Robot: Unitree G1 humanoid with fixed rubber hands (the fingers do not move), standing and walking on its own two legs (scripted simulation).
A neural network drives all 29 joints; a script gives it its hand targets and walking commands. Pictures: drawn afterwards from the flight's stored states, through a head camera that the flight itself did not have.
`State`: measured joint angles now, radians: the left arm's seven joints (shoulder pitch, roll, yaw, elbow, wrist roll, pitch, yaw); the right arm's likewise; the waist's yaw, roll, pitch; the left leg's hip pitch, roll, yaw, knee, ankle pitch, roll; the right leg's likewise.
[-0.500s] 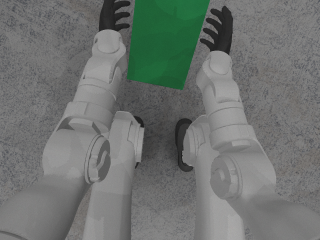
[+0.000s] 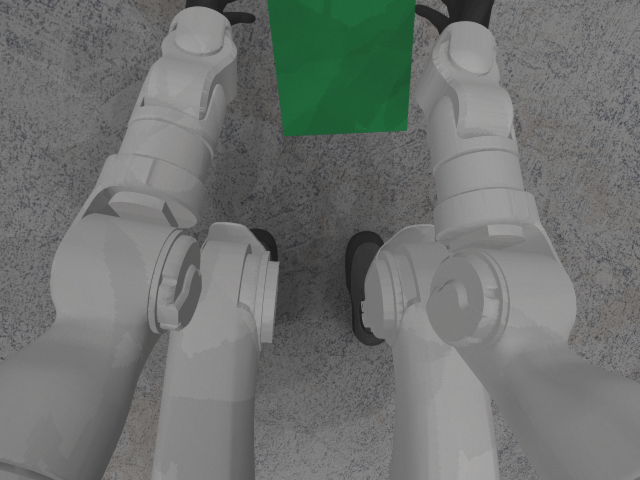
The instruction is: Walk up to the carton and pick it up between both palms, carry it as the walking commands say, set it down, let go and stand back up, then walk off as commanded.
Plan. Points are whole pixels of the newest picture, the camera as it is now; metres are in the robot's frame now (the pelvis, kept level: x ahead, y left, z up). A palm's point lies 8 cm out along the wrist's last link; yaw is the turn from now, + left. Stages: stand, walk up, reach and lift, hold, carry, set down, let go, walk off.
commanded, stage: set down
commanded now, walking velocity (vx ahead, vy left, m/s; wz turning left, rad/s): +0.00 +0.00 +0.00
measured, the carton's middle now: (342, 26) +0.56 -0.02 -0.28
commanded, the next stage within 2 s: none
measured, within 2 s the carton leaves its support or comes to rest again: neither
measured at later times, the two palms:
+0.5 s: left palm out of the picture +0.57 +0.12 -0.20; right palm out of the picture +0.58 -0.12 -0.17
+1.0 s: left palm out of the picture +0.57 +0.13 -0.20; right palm out of the picture +0.58 -0.12 -0.17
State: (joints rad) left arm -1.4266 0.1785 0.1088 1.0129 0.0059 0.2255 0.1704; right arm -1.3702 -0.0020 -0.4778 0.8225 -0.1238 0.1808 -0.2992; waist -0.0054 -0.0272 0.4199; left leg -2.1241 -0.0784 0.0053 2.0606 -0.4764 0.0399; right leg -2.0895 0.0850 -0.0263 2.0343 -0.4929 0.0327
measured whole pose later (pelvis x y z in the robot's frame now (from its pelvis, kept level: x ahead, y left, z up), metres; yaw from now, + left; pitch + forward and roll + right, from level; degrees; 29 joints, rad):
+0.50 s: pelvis +0.04 -0.01 -0.02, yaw +0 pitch +41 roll -3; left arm -1.41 0.18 0.24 1.02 0.11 0.13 0.09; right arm -1.41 0.00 -0.56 0.84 -0.21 0.14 -0.15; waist -0.01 -0.03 0.28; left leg -2.27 -0.07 0.01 2.13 -0.57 0.03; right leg -2.24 0.11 -0.02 2.11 -0.58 0.02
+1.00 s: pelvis +0.04 -0.01 -0.02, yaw +0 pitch +41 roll -2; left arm -1.39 0.18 0.26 1.02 0.12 0.12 0.07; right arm -1.39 0.02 -0.58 0.85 -0.24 0.13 -0.13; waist -0.02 -0.03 0.26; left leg -2.27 -0.07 0.01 2.14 -0.57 0.02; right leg -2.25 0.11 -0.02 2.12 -0.58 0.02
